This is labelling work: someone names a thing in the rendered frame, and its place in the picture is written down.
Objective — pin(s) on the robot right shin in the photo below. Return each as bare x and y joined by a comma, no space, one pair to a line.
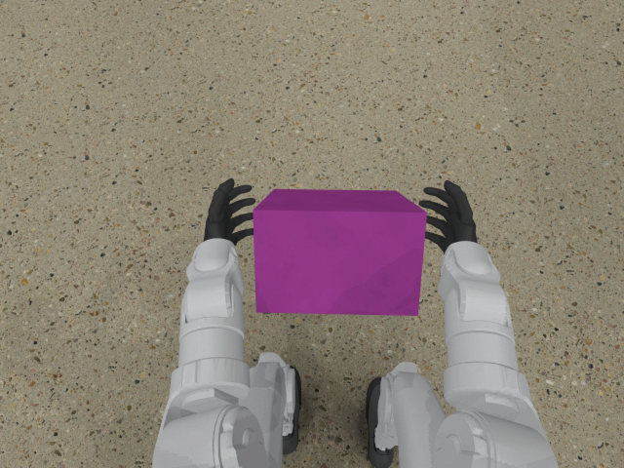
386,437

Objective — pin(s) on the robot shin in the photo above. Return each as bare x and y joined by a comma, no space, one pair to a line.
386,437
274,357

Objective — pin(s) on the right robot forearm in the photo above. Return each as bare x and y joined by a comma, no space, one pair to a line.
482,371

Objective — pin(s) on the robot right hand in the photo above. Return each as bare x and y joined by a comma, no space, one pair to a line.
459,225

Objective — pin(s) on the left robot upper arm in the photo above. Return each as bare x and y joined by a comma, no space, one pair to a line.
225,437

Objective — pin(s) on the robot left hand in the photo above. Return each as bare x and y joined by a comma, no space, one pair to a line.
219,223

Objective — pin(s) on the robot left shin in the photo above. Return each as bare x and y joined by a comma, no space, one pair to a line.
274,357

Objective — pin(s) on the left robot forearm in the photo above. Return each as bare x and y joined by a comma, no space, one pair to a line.
211,369

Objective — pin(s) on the right robot upper arm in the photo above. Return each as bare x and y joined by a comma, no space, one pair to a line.
471,439

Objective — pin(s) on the carton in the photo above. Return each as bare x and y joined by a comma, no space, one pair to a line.
356,252

